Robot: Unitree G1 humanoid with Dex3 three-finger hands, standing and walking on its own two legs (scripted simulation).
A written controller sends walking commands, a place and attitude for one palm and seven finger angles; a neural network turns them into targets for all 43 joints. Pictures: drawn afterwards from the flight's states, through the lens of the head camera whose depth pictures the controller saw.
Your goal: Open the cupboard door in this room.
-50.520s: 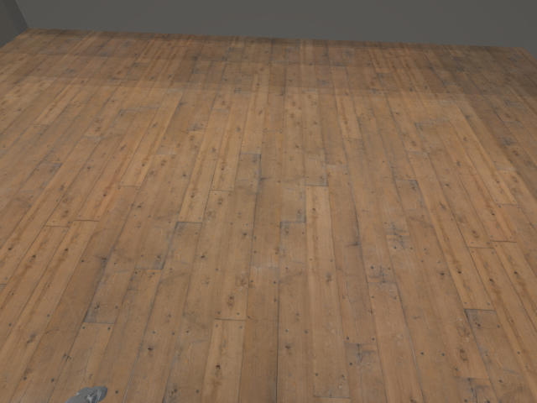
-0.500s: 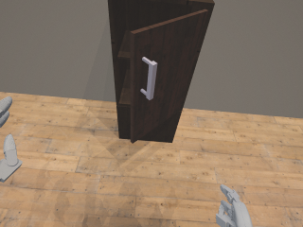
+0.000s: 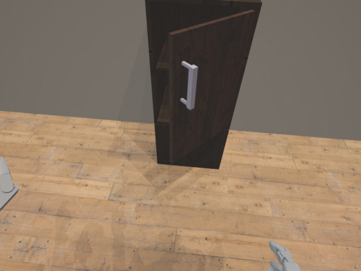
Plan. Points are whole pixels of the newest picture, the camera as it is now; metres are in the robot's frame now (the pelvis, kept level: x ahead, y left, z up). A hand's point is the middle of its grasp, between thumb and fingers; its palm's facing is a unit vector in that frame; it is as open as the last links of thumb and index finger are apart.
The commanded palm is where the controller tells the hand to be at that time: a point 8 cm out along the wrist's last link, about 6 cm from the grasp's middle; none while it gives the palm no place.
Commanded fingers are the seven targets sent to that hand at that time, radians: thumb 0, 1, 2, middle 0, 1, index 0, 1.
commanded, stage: stop stepping back and stand still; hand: left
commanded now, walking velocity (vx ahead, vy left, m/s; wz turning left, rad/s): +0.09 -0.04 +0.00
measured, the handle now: (187, 86) +0.67 +0.00 +0.07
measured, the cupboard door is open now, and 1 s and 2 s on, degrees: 45 45 45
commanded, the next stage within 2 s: let the arm hang, fingers relaxed in 0.06 s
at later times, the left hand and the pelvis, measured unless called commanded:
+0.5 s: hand out of the picture +0.04 +0.18 -0.16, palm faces +0.14 -0.97 -0.21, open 6.8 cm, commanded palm none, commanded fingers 0.00 0.90 0.90 -0.20 -0.30 -0.20 -0.30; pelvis +0.00 +0.00 +0.00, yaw +5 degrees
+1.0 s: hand out of the picture -0.04 +0.18 -0.16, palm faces +0.11 -0.98 -0.17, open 7.3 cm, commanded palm none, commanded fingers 0.00 0.90 0.90 -0.20 -0.30 -0.20 -0.30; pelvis -0.02 +0.02 +0.01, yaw +4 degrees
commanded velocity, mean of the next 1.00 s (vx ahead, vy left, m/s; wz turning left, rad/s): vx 0.00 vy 0.00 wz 0.00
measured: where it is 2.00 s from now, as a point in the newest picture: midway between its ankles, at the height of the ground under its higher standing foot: outside the picture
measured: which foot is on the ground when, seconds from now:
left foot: down 0.00-1.00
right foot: down 0.00-1.00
